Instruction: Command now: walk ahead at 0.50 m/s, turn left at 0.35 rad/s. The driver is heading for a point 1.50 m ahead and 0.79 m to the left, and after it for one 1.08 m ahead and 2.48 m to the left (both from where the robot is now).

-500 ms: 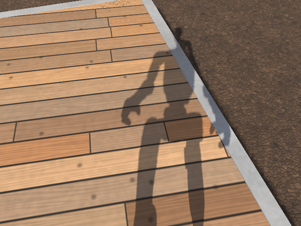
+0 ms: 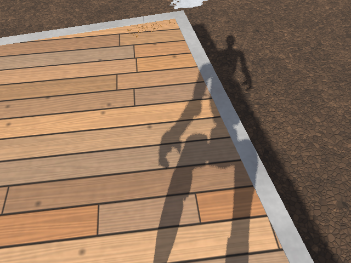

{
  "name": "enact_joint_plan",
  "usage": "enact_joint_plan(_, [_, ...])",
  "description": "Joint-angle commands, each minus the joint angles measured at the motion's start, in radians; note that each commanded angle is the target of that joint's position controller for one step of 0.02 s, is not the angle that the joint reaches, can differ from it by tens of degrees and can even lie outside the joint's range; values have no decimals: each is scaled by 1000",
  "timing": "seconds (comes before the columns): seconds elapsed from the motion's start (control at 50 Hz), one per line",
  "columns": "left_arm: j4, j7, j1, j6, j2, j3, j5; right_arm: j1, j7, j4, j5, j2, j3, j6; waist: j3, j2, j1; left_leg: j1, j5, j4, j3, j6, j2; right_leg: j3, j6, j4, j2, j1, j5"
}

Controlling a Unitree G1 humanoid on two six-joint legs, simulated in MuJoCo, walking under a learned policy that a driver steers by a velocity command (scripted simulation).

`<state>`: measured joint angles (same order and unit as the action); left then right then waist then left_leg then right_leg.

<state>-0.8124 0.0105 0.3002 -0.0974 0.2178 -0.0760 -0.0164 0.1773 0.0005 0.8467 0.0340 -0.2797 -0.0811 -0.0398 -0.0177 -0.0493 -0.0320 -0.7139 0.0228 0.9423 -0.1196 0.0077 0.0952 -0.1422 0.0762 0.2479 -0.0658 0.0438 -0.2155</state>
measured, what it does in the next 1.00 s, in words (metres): walks ahead, turning left: left foot, then right foot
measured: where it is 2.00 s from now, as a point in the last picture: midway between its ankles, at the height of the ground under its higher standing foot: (80, 162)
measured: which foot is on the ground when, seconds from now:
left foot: up 0.00-0.24, down 0.26-0.74, up 0.76-1.00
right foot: down 0.00-0.24, up 0.26-0.72, down 0.74-1.00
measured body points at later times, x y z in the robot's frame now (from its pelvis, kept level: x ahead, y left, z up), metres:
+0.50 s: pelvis +0.28 +0.08 +0.00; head +0.31 +0.10 +0.45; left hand +0.39 +0.38 -0.09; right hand +0.42 -0.17 -0.11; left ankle +0.26 +0.14 -0.75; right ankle +0.40 -0.08 -0.67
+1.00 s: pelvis +0.55 +0.12 +0.00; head +0.57 +0.13 +0.45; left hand +0.45 +0.39 -0.11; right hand +0.83 -0.01 -0.10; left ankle +0.51 +0.29 -0.66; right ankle +0.59 +0.03 -0.75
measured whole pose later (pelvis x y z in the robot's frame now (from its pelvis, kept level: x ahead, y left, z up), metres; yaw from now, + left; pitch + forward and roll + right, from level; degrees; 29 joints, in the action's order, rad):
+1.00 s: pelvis +0.55 +0.12 +0.00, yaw +35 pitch +2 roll -2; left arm -0.79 0.01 0.30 -0.10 0.25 -0.07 0.00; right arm 0.21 0.00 0.65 0.01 -0.31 -0.08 0.00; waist -0.02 -0.06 -0.05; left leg -0.68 0.25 1.09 -0.07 -0.01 0.08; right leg -0.11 0.03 0.33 -0.02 0.16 -0.20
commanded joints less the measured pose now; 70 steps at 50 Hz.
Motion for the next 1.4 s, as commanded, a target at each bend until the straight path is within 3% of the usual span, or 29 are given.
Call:
enact_joint_plan(0.02, [54, -19, -45, -15, 143, -37, 8, -50, 11, -50, -3, -27, 0, -10, -42, 94, -1, 3, -134, -134, 27, 1, 6, 39, 74, -125, 276, 17, 377])
enact_joint_plan(0.16, [1, -34, 17, 26, 183, -54, 29, -195, 55, -146, -10, -8, 15, -12, -86, 94, -32, -27, 27, -306, 165, 68, -30, -37, 66, -19, 347, -186, 645])
enact_joint_plan(0.2, [6, -42, -5, 38, 216, -61, 38, -146, 59, -157, -7, -42, -1, -5, -19, 138, 14, 102, 125, -307, 229, 108, -96, -60, 46, 107, 344, -210, 968])
enact_joint_plan(0.24, [11, -45, -49, 46, 237, -60, 49, 81, 48, -117, -1, -125, -45, 1, 109, 145, 150, 428, 112, -374, 246, 166, -167, -83, 9, 418, 305, -127, 1047])
enact_joint_plan(0.26, [23, -48, -58, 39, 219, -50, 41, 241, 29, -85, -6, -198, -76, 10, 197, 73, 225, 732, 82, -419, 92, 215, -99, -82, -35, 705, 256, 98, 758])
enact_joint_plan(0.28, [65, -31, 35, 18, 64, -3, -7, 240, 23, -83, -1, -286, -88, 0, 259, -188, 102, 1048, 207, -487, -461, 392, 165, -1, -102, 1063, 38, 556, -276])
enact_joint_plan(0.3, [80, -15, -27, -24, 107, -1, 25, 265, 29, -102, -13, -229, -65, -16, 392, -101, 146, 1129, 325, -624, -723, 442, 231, 244, -83, 1187, 8, 678, -380])
enact_joint_plan(0.32, [110, -4, -123, -48, 145, -9, 66, 237, 29, -99, -21, -164, -50, -26, 260, -55, 167, 1058, 279, -648, -577, 387, 202, 262, -58, 1164, 67, 764, -299])
enact_joint_plan(0.38, [102, -18, -135, -53, 175, -23, 15, 59, 26, -145, -22, -82, -23, -39, 89, 59, 48, 685, -30, -680, -302, 315, 94, 246, -63, 942, 163, 617, -129])
enact_joint_plan(0.48, [140, -25, -186, -8, 125, -9, 0, 82, -2, -154, -17, -145, -35, -38, 28, 22, 33, 487, -171, -726, -168, 290, 29, 193, -140, 670, 154, 565, 20])
enact_joint_plan(0.62, [206, -3, -377, -21, 121, 1, 21, 182, -12, -130, -6, -147, -35, -13, 22, -48, 118, 500, 5, -627, -197, 206, -10, 195, -135, 286, 60, 453, 277])
enact_joint_plan(0.68, [217, 8, -349, -34, 160, -16, 32, 177, -19, -140, -7, -142, -36, -8, 41, -79, 90, 581, 13, -530, -296, 187, 27, 217, -99, 226, 55, 404, 186])
enact_joint_plan(0.72, [191, 1, -194, -46, 191, -36, 24, 146, -16, -159, -14, -108, -24, -7, 114, -83, 2, 548, -74, -382, -283, 144, -23, 211, -39, 172, 80, 174, 182])
enact_joint_plan(0.74, [180, -8, -36, -49, 243, -51, 5, 130, -11, -185, -27, -55, -3, -11, 250, 6, -68, 427, 38, -118, -203, 105, -79, 362, 28, 200, 242, -85, 128])
enact_joint_plan(0.76, [142, -5, 61, -39, 320, -71, -6, 275, -12, -211, -4, -1, 15, -16, 375, 333, -12, 60, 526, 201, -70, 35, -217, 810, 203, 132, 466, -417, -60])
enact_joint_plan(0.78, [146, 4, 63, -34, 235, -53, 18, 280, -14, -189, 3, -94, 5, -12, 326, 300, -29, -88, 562, 357, -81, 26, -135, 944, 200, 74, 495, -405, -296])
enact_joint_plan(0.82, [164, -1, -39, -18, 153, -26, 20, 121, -14, -211, -18, -160, -16, 4, 117, 113, -41, -90, 388, 386, -33, 10, -66, 653, 117, 51, 409, -154, -172])
enact_joint_plan(0.86, [147, -1, -89, -15, 129, -12, 7, 84, -5, -238, -26, -128, -21, 13, 32, 128, 8, -16, 323, 317, -27, 12, -13, 479, 100, 0, 345, 41, 9])
enact_joint_plan(0.92, [117, 2, -87, -26, 141, -16, 16, 95, -1, -246, -18, -74, -10, 30, 17, 161, 24, 10, 287, 250, 6, -3, 12, 336, 115, -64, 325, 107, 119])
enact_joint_plan(1.04, [86, -4, -75, -13, 206, -30, 14, -29, 20, -268, -20, -50, 3, 28, 5, 127, -8, -2, 37, -36, 47, -24, 22, 128, 101, -81, 316, 45, 265])
enact_joint_plan(1.16, [59, -14, -11, 19, 264, -46, 40, -184, 57, -318, -14, -47, 9, 11, -50, 126, -50, 46, 57, -276, 133, 18, -11, 35, 57, -45, 353, -67, 291])
enact_joint_plan(1.2, [53, -18, -9, 34, 291, -55, 45, -162, 57, -329, -17, -72, -3, 9, -29, 144, -14, 128, 178, -302, 180, 65, -60, 4, 38, 59, 362, -96, 574])
enact_joint_plan(1.24, [50, -25, -8, 47, 281, -48, 52, 74, 46, -268, -17, -144, -47, 8, 110, 121, 122, 482, 117, -418, 223, 132, -153, -56, -1, 374, 315, -28, 809])
enact_joint_plan(1.26, [63, -27, 12, 42, 229, -24, 27, 251, 28, -228, -16, -218, -76, 13, 218, 32, 194, 809, 78, -416, 46, 183, -47, -61, -41, 659, 278, 209, 532])
enact_joint_plan(1.28, [112, -12, 106, 18, 86, 27, -4, 231, 20, -230, -16, -328, -80, 4, 311, -236, 73, 1096, 193, -492, -503, 356, 233, 7, -99, 1009, 91, 637, -357])
enact_joint_plan(1.3, [95, 0, 24, -9, 186, 10, 40, 273, 24, -249, -17, -242, -58, -4, 407, -132, 160, 1096, 259, -592, -614, 372, 275, 189, -88, 1137, 91, 712, -380])
enact_joint_plan(1.32, [117, 10, -58, -17, 227, -4, 78, 239, 28, -235, -24, -191, -41, -12, 271, -105, 167, 1003, 199, -595, -447, 328, 248, 183, -74, 1146, 130, 784, -302])
enact_joint_plan(1.36, [106, 2, -91, -13, 216, -3, 48, 120, 28, -232, -29, -130, -19, -22, 133, -27, 95, 728, 57, -616, -239, 264, 181, 184, -69, 1012, 204, 705, -170])
enact_joint_plan(1.4, [83, 4, -33, 18, 200, -7, 50, 59, 25, -230, -43, -98, -6, -39, 104, -44, 34, 571, 3, -687, -142, 251, 156, 202, -79, 964, 226, 588, -106])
